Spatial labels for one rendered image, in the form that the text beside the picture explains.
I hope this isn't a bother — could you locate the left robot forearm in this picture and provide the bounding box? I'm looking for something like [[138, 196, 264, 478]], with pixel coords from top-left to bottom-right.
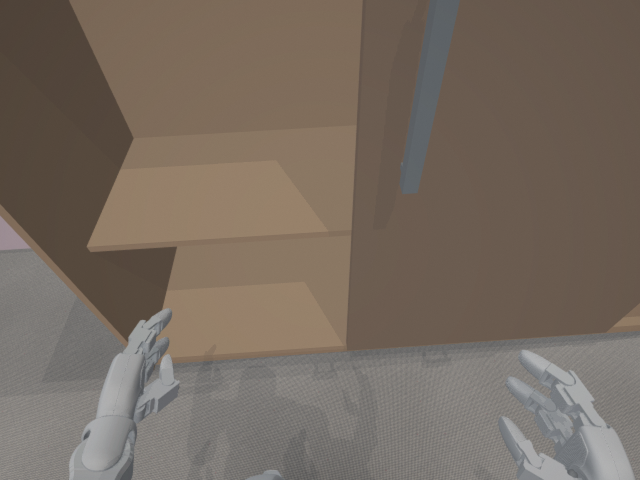
[[69, 416, 137, 480]]

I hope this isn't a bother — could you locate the left robot hand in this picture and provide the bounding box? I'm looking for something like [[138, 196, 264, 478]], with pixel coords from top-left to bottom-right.
[[96, 308, 179, 424]]

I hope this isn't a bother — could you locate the handle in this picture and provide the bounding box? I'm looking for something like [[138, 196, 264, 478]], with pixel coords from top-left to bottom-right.
[[399, 0, 460, 194]]

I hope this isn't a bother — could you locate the right robot hand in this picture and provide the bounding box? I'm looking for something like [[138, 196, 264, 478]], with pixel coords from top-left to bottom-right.
[[498, 350, 636, 480]]

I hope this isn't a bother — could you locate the left robot shin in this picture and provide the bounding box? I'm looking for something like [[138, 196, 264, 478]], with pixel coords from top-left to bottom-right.
[[263, 470, 283, 478]]

